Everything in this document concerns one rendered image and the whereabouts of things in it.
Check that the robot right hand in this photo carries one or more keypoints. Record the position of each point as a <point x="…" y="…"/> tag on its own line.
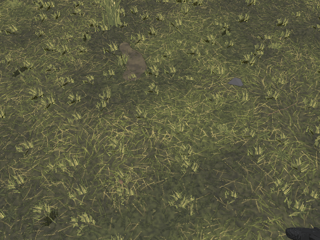
<point x="299" y="233"/>

